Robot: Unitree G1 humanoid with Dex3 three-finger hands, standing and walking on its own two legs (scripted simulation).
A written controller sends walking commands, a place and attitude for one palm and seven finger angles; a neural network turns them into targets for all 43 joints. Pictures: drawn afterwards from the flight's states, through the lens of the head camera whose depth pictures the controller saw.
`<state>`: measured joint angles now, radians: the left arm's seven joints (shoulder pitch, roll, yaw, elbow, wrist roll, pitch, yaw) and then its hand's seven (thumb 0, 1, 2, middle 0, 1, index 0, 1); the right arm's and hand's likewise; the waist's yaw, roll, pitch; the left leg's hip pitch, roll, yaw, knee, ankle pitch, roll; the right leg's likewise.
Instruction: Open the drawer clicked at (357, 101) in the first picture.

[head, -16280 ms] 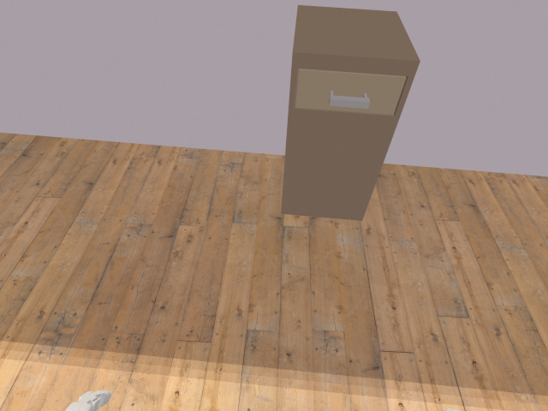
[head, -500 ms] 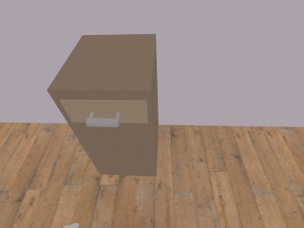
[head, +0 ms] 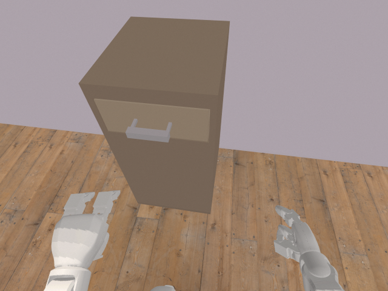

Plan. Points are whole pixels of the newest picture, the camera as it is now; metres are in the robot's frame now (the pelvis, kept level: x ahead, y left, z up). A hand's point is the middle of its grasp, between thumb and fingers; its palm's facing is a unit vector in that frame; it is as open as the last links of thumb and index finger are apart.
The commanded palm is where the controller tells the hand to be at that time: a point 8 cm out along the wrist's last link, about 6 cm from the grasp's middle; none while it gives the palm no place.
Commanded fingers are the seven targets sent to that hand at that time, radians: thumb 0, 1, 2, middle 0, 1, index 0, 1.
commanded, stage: raise the hand with hooked fingers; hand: left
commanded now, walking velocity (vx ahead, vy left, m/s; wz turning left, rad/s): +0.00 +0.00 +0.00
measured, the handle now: (150, 129) +0.55 +0.24 -0.06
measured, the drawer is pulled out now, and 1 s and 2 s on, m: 0.00 0.00 0.00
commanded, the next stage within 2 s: move the hooked fingers above the handle in 1.26 s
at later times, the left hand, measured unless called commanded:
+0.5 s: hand (99, 184) +0.27 +0.24 +0.08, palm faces +0.09 -0.10 -0.99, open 12.8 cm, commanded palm +0.25 +0.24 +0.13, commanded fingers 0.00 -0.45 0.32 -0.30 -1.17 -0.30 -1.17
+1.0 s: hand (93, 150) +0.32 +0.25 +0.13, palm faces +0.00 -0.08 -1.00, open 13.8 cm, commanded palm +0.29 +0.25 +0.18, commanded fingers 0.00 -0.50 0.30 -0.30 -1.20 -0.30 -1.20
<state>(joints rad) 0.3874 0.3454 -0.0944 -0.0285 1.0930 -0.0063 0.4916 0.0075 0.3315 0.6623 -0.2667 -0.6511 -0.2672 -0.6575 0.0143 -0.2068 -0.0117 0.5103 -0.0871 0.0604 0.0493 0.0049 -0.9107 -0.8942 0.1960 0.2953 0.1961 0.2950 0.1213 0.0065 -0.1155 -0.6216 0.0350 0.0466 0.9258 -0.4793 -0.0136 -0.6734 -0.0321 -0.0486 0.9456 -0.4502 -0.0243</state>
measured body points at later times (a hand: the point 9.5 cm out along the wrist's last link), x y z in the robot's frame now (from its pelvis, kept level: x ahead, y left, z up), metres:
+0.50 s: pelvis +0.01 +0.01 +0.03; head +0.04 -0.01 +0.48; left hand +0.26 +0.24 +0.13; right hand +0.19 -0.23 -0.07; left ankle -0.01 +0.13 -0.69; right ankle +0.01 -0.10 -0.69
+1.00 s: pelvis +0.01 +0.01 +0.05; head +0.03 -0.02 +0.50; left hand +0.31 +0.25 +0.18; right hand +0.21 -0.20 -0.06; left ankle -0.01 +0.13 -0.69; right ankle +0.01 -0.10 -0.69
